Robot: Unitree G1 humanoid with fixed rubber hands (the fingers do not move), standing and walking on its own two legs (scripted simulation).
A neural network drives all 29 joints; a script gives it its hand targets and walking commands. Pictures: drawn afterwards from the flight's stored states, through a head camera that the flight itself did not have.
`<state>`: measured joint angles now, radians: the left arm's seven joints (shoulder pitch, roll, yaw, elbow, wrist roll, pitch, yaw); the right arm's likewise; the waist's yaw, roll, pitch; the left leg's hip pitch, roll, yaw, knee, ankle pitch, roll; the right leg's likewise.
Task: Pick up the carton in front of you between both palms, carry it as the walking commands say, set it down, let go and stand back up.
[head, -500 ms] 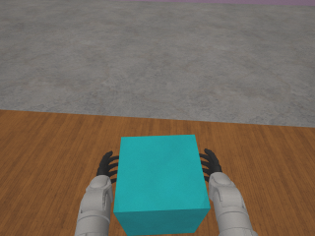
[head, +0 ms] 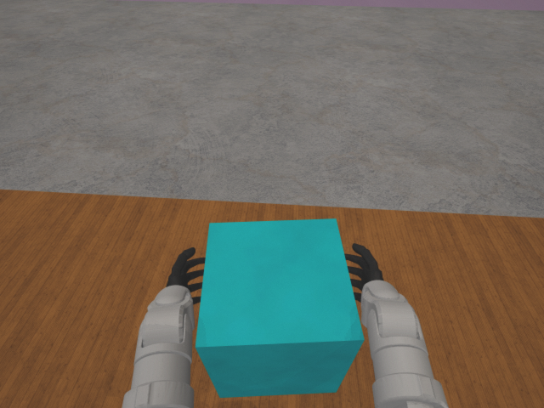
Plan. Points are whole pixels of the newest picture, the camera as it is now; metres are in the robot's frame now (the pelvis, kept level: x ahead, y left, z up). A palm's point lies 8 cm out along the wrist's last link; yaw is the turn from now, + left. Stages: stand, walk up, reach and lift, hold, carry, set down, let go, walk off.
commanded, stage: reach and lift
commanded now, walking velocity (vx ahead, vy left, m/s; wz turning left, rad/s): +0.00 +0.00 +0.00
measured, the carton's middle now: (275, 311) +0.30 +0.00 -0.04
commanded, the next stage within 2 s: hold in 0.52 s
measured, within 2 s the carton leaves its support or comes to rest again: neither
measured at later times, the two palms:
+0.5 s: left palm (178, 289) +0.30 +0.15 +0.04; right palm (372, 283) +0.30 -0.15 +0.04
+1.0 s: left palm (175, 288) +0.29 +0.15 +0.05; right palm (376, 283) +0.29 -0.15 +0.06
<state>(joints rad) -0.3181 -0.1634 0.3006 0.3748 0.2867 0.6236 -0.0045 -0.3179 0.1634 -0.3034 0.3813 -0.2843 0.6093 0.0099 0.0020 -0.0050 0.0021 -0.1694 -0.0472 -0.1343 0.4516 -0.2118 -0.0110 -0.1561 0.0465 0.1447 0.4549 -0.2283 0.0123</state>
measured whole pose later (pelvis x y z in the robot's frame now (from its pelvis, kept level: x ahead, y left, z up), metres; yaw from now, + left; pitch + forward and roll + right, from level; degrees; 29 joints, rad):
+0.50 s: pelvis +0.02 +0.00 +0.01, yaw +0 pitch -5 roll +0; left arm -0.25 -0.15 0.22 0.28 0.27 0.69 0.00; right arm -0.25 0.15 -0.23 0.29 -0.27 0.68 0.00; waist 0.00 -0.01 -0.01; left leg -0.08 -0.04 -0.13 0.37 -0.20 -0.01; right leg -0.07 0.04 0.14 0.37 -0.21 0.01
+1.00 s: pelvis +0.00 +0.00 +0.00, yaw +0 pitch -7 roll +0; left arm -0.28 -0.16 0.24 0.24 0.28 0.76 -0.01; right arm -0.28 0.16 -0.25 0.25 -0.27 0.75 0.01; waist 0.00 -0.01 0.02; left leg -0.06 -0.04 -0.13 0.37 -0.18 -0.01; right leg -0.05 0.04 0.13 0.38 -0.20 0.01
